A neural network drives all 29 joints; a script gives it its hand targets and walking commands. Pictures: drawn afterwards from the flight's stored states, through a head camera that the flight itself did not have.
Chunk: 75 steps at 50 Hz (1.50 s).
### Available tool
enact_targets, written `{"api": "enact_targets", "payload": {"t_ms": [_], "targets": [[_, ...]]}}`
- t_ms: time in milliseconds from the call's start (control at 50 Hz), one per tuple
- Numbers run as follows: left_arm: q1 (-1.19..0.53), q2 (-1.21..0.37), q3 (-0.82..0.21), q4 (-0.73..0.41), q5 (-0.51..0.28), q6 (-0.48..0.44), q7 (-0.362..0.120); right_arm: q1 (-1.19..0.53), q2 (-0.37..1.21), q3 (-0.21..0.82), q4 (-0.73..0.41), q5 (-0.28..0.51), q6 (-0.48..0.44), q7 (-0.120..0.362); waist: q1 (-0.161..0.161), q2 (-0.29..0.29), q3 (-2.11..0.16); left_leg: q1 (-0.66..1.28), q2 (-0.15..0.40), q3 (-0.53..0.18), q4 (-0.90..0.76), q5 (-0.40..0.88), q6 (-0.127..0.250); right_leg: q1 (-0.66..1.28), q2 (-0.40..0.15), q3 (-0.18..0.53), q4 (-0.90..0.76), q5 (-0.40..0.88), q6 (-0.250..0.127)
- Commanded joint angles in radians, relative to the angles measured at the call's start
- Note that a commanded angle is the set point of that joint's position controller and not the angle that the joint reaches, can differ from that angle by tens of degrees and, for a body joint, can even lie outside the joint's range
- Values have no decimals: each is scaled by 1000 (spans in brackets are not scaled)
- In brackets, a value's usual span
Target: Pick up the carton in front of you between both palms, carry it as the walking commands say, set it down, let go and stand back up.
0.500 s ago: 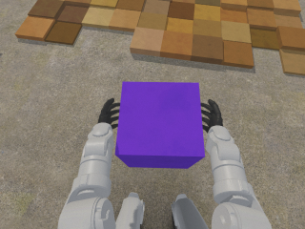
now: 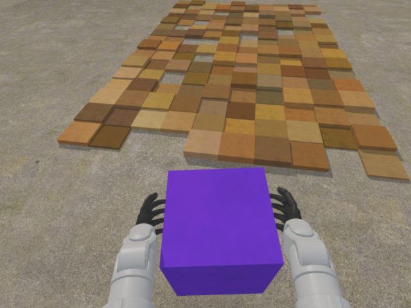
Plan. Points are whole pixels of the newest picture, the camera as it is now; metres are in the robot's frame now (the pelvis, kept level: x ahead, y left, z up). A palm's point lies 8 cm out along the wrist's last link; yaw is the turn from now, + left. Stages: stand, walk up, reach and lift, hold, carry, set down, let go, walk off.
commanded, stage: reach and lift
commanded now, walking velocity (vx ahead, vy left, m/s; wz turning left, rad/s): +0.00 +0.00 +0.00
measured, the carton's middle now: (217, 235) +0.32 +0.00 -0.07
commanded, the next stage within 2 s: hold in 1.08 s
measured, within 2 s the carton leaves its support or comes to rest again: neither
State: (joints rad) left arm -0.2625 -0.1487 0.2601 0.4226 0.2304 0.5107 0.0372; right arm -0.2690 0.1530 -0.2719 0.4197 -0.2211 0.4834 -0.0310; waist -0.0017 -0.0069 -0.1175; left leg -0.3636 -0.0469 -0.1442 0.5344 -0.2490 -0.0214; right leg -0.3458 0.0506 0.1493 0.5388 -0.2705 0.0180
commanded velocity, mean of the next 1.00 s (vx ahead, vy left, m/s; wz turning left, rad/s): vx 0.00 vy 0.00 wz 0.00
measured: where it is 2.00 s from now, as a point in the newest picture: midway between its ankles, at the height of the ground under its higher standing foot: outside the picture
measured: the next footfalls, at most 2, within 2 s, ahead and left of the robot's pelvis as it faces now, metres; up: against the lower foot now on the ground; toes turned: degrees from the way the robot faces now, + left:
none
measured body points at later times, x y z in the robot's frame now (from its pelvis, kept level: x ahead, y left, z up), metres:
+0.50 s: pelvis -0.01 +0.00 +0.01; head -0.04 +0.00 +0.46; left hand +0.30 +0.15 +0.02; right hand +0.30 -0.15 +0.03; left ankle +0.02 +0.13 -0.73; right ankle +0.00 -0.13 -0.73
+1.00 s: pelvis +0.00 +0.00 +0.01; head -0.03 +0.00 +0.46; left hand +0.30 +0.15 +0.03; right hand +0.30 -0.15 +0.04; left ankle +0.02 +0.13 -0.73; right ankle +0.00 -0.13 -0.73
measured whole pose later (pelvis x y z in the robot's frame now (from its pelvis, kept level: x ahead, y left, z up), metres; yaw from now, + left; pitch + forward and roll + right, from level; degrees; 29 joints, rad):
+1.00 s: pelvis +0.00 +0.00 +0.01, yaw +0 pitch -4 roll +0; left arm -0.26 -0.15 0.22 0.30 0.28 0.70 0.02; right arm -0.27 0.15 -0.24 0.31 -0.28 0.67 0.00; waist 0.00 0.00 -0.02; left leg -0.10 -0.04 -0.14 0.37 -0.19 -0.01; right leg -0.08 0.03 0.14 0.37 -0.21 0.01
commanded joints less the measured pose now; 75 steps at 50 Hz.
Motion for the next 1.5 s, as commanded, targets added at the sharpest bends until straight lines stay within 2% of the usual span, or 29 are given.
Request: {"api": "enact_targets", "payload": {"t_ms": [0,100,180,320,440,800,1040,1160,1280,1480], "targets": [[-490,-967,-605,-64,-208,17,-263,-404,1005,588,20,181,53,260,2,2,-232,243,-51,69,-108,276,0,179,48,-69,-116,302,5],[-494,-946,-532,-35,-178,69,-276,-417,976,522,41,152,103,274,6,-1,-77,232,-50,79,-154,119,11,165,40,-72,-168,145,-3],[-590,-956,-499,-13,-168,68,-293,-510,995,489,58,139,102,285,3,-5,-64,219,-46,89,-146,39,19,153,36,-79,-166,58,-10],[-663,-982,-520,-29,-181,66,-299,-583,1018,507,46,152,100,290,0,1,-145,246,-46,91,-136,62,16,191,36,-84,-155,83,-9],[-638,-976,-517,-30,-174,79,-294,-565,994,502,42,145,109,292,-2,8,-144,272,-46,88,-152,92,10,205,40,-88,-166,112,-9],[-509,-966,-572,-151,-209,124,-278,-447,957,552,-82,176,150,290,-1,11,-156,351,-51,76,-185,279,-2,279,53,-85,-195,287,0],[-503,-950,-577,-188,-215,151,-280,-440,956,565,-123,188,179,285,1,3,-131,356,-55,77,-197,264,0,295,49,-80,-211,285,5],[-499,-944,-648,-285,-260,186,-276,-435,967,638,-218,233,218,275,0,1,-175,398,-56,72,-208,323,-3,344,48,-74,-222,354,12],[-503,-899,-568,-221,-213,225,-280,-436,924,556,-151,190,255,277,0,3,-30,347,-50,85,-234,143,5,288,41,-82,-250,171,1],[-602,-940,-571,-201,-222,212,-293,-539,956,559,-132,196,240,292,-2,4,-85,351,-47,86,-219,115,6,282,40,-88,-235,135,-2]]}}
